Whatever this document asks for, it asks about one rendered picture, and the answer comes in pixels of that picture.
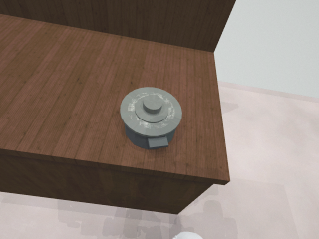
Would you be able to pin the knob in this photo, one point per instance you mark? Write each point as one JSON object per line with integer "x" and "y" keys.
{"x": 152, "y": 104}

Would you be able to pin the table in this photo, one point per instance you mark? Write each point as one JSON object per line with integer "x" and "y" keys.
{"x": 66, "y": 66}

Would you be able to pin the lid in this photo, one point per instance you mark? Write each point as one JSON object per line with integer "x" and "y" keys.
{"x": 149, "y": 125}

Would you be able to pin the pot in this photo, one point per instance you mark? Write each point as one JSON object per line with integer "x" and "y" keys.
{"x": 149, "y": 143}

